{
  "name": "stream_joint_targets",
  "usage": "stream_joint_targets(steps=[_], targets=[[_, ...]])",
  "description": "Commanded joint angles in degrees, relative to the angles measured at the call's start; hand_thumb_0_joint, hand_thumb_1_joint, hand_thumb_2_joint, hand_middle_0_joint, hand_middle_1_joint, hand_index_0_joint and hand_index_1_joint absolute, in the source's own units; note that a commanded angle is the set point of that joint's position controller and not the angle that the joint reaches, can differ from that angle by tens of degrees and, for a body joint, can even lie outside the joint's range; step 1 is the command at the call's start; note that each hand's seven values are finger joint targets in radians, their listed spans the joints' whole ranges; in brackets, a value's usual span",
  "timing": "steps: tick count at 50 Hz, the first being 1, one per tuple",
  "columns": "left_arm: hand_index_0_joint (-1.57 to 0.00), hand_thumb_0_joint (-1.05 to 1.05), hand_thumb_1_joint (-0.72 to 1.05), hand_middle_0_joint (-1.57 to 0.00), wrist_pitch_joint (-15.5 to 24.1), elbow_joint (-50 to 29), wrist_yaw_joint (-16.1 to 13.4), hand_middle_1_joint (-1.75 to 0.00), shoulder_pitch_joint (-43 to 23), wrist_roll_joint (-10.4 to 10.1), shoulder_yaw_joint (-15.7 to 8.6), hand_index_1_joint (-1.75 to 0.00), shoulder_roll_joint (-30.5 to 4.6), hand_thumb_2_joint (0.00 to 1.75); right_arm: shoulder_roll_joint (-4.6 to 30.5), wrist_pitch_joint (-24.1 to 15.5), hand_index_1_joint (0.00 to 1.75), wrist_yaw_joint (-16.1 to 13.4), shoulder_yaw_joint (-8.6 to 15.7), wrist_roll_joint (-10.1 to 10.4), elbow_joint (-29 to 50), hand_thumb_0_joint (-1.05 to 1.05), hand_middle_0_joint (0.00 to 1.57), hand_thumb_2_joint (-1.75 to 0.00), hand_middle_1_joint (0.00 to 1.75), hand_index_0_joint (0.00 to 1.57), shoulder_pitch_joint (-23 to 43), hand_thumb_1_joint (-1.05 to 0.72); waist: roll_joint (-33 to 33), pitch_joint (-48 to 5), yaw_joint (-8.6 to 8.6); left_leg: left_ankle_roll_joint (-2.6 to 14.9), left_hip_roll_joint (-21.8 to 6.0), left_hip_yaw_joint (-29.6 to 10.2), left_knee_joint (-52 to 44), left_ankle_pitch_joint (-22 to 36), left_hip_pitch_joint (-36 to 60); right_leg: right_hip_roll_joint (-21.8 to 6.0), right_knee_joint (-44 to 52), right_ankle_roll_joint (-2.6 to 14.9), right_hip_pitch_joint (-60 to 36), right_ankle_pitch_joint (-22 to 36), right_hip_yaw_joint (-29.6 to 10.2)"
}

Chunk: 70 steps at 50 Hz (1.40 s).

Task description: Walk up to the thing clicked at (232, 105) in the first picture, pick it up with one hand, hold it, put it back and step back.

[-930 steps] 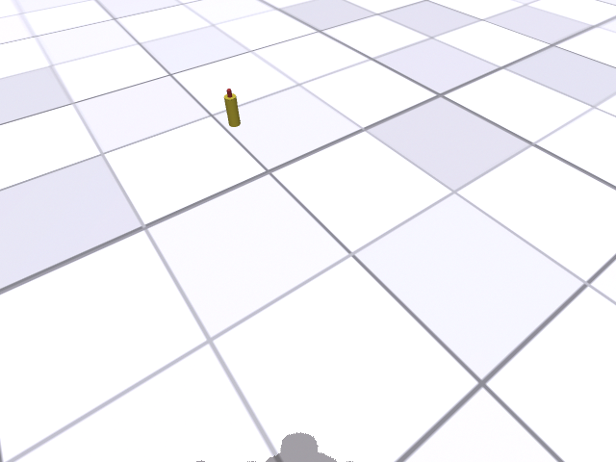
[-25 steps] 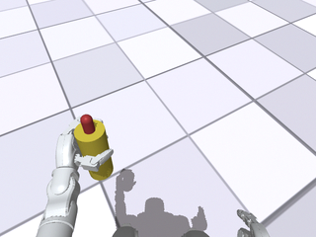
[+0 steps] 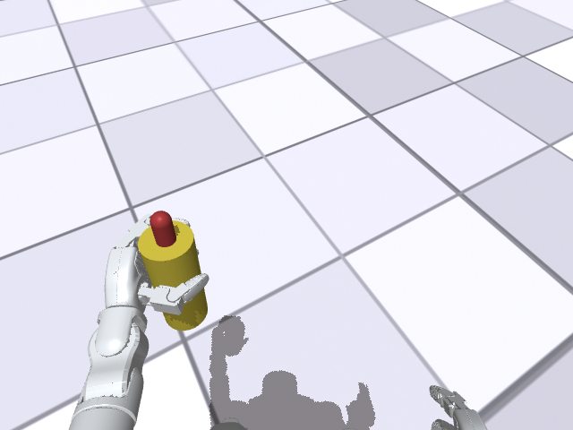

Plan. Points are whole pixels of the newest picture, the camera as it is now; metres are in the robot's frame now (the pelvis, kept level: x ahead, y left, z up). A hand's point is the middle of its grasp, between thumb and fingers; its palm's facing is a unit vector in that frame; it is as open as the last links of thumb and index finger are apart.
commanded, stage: hold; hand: left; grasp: from the side
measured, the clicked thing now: (175, 270) +0.33 +0.17 +0.03
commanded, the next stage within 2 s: none
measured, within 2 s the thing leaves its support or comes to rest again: neither
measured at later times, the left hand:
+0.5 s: hand (171, 275) +0.31 +0.17 +0.05, palm faces +0.08 -1.00 -0.02, open 9.8 cm
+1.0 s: hand (170, 277) +0.31 +0.17 +0.05, palm faces +0.09 -1.00 -0.02, open 9.8 cm
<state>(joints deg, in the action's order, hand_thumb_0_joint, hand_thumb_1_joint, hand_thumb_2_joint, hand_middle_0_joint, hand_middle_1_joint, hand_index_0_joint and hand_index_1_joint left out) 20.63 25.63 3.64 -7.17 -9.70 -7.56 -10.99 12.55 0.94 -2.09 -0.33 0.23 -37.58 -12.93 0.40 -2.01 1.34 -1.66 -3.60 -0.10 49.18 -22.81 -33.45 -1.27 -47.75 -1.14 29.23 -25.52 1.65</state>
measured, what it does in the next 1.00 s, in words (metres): stands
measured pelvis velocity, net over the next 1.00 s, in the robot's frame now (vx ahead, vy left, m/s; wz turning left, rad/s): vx -0.02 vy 0.00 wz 0.00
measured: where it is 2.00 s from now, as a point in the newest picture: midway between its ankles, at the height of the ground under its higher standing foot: outside the picture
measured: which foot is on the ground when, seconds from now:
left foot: down 0.00-1.00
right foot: down 0.00-1.00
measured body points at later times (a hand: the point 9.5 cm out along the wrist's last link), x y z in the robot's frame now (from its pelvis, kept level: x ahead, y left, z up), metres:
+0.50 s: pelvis -0.01 +0.00 +0.01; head +0.03 +0.01 +0.45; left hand +0.30 +0.22 +0.05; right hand +0.12 -0.24 -0.10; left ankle +0.02 +0.14 -0.70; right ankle -0.02 -0.13 -0.70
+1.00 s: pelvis -0.02 +0.00 +0.01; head +0.02 +0.01 +0.46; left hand +0.30 +0.22 +0.06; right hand +0.11 -0.24 -0.10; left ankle +0.02 +0.14 -0.70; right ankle -0.02 -0.13 -0.70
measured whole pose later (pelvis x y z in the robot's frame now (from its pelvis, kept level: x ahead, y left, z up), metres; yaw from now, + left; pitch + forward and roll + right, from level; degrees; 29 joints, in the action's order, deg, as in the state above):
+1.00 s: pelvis -0.02 +0.00 +0.01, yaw +0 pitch +4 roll -1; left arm 21.6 27.1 3.2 -7.5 -9.3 -7.3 -11.0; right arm 12.4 -0.2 -1.7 -0.3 0.4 -38.6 -12.8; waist 0.2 -0.6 1.4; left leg -1.6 -3.3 0.1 45.9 -19.9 -30.2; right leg -1.4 -45.2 -1.1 26.4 -23.0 1.5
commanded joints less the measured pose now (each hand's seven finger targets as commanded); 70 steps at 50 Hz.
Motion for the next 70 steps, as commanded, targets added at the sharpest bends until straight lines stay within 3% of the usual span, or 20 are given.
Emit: stream_joint_targets(steps=[1,2,5,7,9,12,15,18,23,27,29,32,44,52,53,58,60,62,63,70], targets=[[-1.23,0.00,0.20,-1.22,5.2,-16.5,-0.1,-1.33,-17.8,-1.2,-3.1,-1.33,-7.1,1.15,7.8,-2.6,0.30,-0.3,3.2,0.0,6.9,0.00,0.20,-0.90,0.30,0.20,1.1,-0.91,1.6,-17.8,0.18,1.62,2.3,0.5,-6.4,17.3,13.2,2.0,6.7,1.07,-5.0,20.7,0.4],[-1.23,0.00,0.20,-1.22,5.5,-18.7,-0.2,-1.33,-18.8,-0.9,-4.1,-1.32,-8.9,1.15,7.6,-2.4,0.30,-0.4,3.1,0.0,6.8,0.00,0.20,-0.90,0.30,0.20,1.3,-0.91,3.2,-18.1,-0.47,1.46,2.3,0.6,-6.5,17.5,13.6,1.9,6.6,1.16,-5.0,20.6,0.4],[-1.25,0.00,0.19,-1.23,4.3,-12.8,0.0,-1.35,-13.7,-1.1,-1.3,-1.34,-4.4,1.16,7.5,-2.5,0.30,-0.2,3.0,0.0,7.0,0.00,0.20,-0.90,0.30,0.20,1.5,-0.92,0.5,-16.1,0.23,1.60,2.1,0.3,-7.1,17.7,13.5,2.1,7.2,1.15,-5.0,20.4,0.8],[-1.23,0.00,0.18,-1.22,5.3,-18.2,-0.3,-1.33,-19.9,-1.2,-3.9,-1.33,-8.2,1.15,7.6,-2.6,0.30,-0.3,3.1,0.0,7.2,0.00,0.20,-0.90,0.30,0.20,2.1,-0.91,2.3,-16.6,-0.32,1.45,2.3,0.5,-7.5,15.9,13.3,1.8,7.7,1.09,-5.5,19.3,0.5],[-1.23,0.00,0.21,-1.21,5.0,-16.6,-0.5,-1.32,-17.2,-0.5,-3.9,-1.32,-8.3,1.14,7.2,-2.5,0.30,-0.3,3.0,-0.1,7.1,0.00,0.20,-0.90,0.30,0.20,1.8,-0.91,1.2,-17.0,-0.51,1.62,2.6,0.9,-7.6,15.4,12.8,1.7,8.3,0.94,-6.6,19.4,0.3],[-1.24,0.00,0.22,-1.22,4.9,-13.9,-0.3,-1.34,-16.2,-0.8,-1.3,-1.34,-4.9,1.16,7.2,-2.6,0.30,-0.2,2.9,0.0,6.9,0.00,0.20,-0.90,0.30,0.20,2.1,-0.91,0.5,-14.4,0.69,1.52,2.5,0.7,-8.4,13.7,12.8,1.9,8.4,1.07,-4.9,17.8,0.6],[-1.22,0.00,0.22,-1.20,5.4,-17.5,-0.7,-1.32,-18.6,-0.4,-3.5,-1.31,-8.4,1.14,7.4,-2.7,0.30,-0.5,3.1,0.0,6.6,0.00,0.20,-0.90,0.30,0.20,2.0,-0.91,1.6,-17.2,-0.20,1.56,2.7,1.0,-8.4,14.1,14.2,1.6,8.9,1.04,-6.2,18.2,0.3],[-1.23,0.00,0.19,-1.21,5.1,-14.4,-0.4,-1.33,-16.3,-0.8,-1.2,-1.33,-4.9,1.15,7.0,-3.1,0.30,-0.3,2.8,0.0,6.3,0.00,0.20,-0.90,0.30,0.20,2.1,-0.91,0.6,-14.3,0.44,1.49,2.5,0.7,-8.6,13.2,13.0,1.8,8.5,1.13,-4.8,17.5,0.7],[-1.23,0.00,0.18,-1.22,6.1,-18.8,-0.9,-1.34,-20.8,0.0,-3.9,-1.34,-9.7,1.16,7.5,-3.3,0.30,-0.3,3.1,0.0,6.2,0.00,0.20,-0.90,0.30,0.20,2.0,-0.91,3.8,-16.4,-0.28,1.18,2.6,0.8,-9.2,12.8,14.9,1.5,8.9,1.32,-5.4,16.5,0.4],[-1.23,0.00,0.21,-1.22,6.1,-14.2,-0.7,-1.36,-18.8,-0.9,-2.5,-1.35,-6.5,1.18,7.3,-3.4,0.30,-0.1,2.8,0.0,6.1,0.00,0.20,-0.90,0.30,0.20,2.2,-0.91,1.8,-14.9,0.12,1.26,2.3,0.4,-9.2,12.7,13.6,1.8,8.7,1.20,-5.3,16.4,0.7],[-1.24,0.00,0.22,-1.23,6.4,-16.7,-0.6,-1.35,-20.1,-0.7,-3.6,-1.35,-8.5,1.17,7.6,-3.3,0.30,-0.2,3.0,0.1,6.2,0.00,0.20,-0.90,0.30,0.20,2.2,-0.91,2.9,-15.9,-0.25,1.11,2.4,0.5,-9.5,12.1,14.6,1.8,9.0,1.37,-5.2,15.6,0.7],[-1.25,0.00,0.18,-1.23,5.8,-13.3,0.0,-1.36,-16.5,-1.0,-0.7,-1.35,-4.8,1.17,7.3,-3.7,0.30,-0.1,2.8,0.1,6.3,0.00,0.20,-0.90,0.30,0.20,2.2,-0.91,0.0,-13.9,0.39,1.46,2.4,0.4,-9.5,11.3,13.2,1.8,9.3,1.11,-5.3,15.4,0.7],[-1.24,0.00,0.17,-1.23,6.2,-15.1,-0.8,-1.36,-19.7,-0.5,-4.0,-1.36,-8.7,1.19,7.4,-3.8,0.30,-0.1,2.9,0.2,6.0,0.00,0.20,-0.90,0.30,0.20,2.4,-0.91,1.2,-13.3,-0.23,1.61,2.7,1.0,-9.6,11.0,12.5,1.4,9.8,1.00,-5.4,15.4,0.3],[-1.23,0.00,0.21,-1.22,7.1,-15.6,0.2,-1.35,-19.0,-1.0,-3.9,-1.35,-8.1,1.18,7.4,-3.9,0.30,-0.1,3.1,0.1,6.1,0.00,0.20,-0.90,0.30,0.20,2.3,-0.91,0.9,-16.0,-0.24,1.49,2.7,0.9,-9.7,10.3,13.8,1.5,9.8,1.05,-6.0,14.5,0.3],[-1.24,0.00,0.22,-1.22,7.2,-17.5,0.3,-1.34,-20.0,-1.2,-1.9,-1.34,-6.8,1.17,7.2,-3.9,0.30,-0.1,2.9,0.1,6.4,0.00,0.20,-0.90,0.30,0.20,2.5,-0.91,2.4,-15.8,0.15,1.40,2.8,1.1,-9.5,10.9,14.0,1.5,9.8,1.12,-5.5,15.3,0.2],[-1.21,0.00,0.16,-1.20,6.2,-13.2,0.0,-1.33,-17.8,-1.0,-1.7,-1.33,-6.3,1.17,7.7,-4.1,0.30,-0.3,3.0,0.1,5.7,0.00,0.20,-0.90,0.30,0.20,2.2,-0.91,0.5,-14.2,0.91,1.54,2.4,0.7,-9.3,12.7,14.0,1.8,9.4,0.97,-4.7,17.0,0.5],[-1.22,0.00,0.20,-1.20,6.9,-19.3,-0.2,-1.34,-23.2,-1.0,-2.5,-1.34,-8.3,1.17,7.6,-4.0,0.30,-0.4,3.1,0.1,5.7,0.00,0.20,-0.90,0.30,0.20,2.0,-0.91,3.1,-16.3,0.20,1.40,2.6,0.8,-9.3,12.9,14.6,1.5,9.4,1.14,-5.7,17.2,0.4],[-1.23,0.00,0.17,-1.22,5.9,-12.0,-0.3,-1.35,-18.0,-0.7,-3.3,-1.35,-7.6,1.18,7.7,-4.0,0.30,-0.4,3.0,0.1,5.5,0.00,0.20,-0.91,0.30,0.20,2.0,-0.91,-0.3,-13.4,0.28,1.69,2.5,0.7,-9.5,11.8,12.9,1.7,9.7,0.91,-5.0,16.1,0.5],[-1.23,0.00,0.18,-1.22,6.3,-15.5,-0.3,-1.36,-20.8,-1.1,-4.0,-1.36,-8.4,1.19,7.6,-4.0,0.30,-0.3,3.1,0.2,5.7,0.00,0.20,-0.91,0.30,0.20,2.0,-0.91,0.6,-14.6,-0.32,1.63,2.6,0.8,-9.6,11.5,13.0,1.5,9.9,1.03,-5.8,15.8,0.4],[-1.23,0.00,0.20,-1.22,6.2,-14.0,0.3,-1.36,-18.9,-0.8,-2.7,-1.36,-7.3,1.21,7.4,-3.7,0.30,-0.4,3.2,0.2,5.8,0.00,0.20,-0.91,0.30,0.20,1.8,-0.91,0.7,-16.1,-0.04,1.67,2.7,1.0,-9.1,13.2,13.7,1.5,9.7,0.94,-6.5,17.8,0.2]])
